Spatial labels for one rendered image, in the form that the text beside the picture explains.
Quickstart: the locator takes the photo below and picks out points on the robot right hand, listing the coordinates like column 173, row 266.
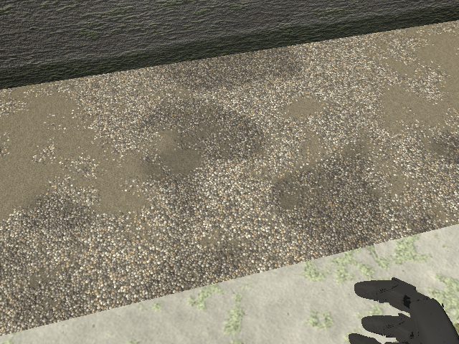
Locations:
column 428, row 322

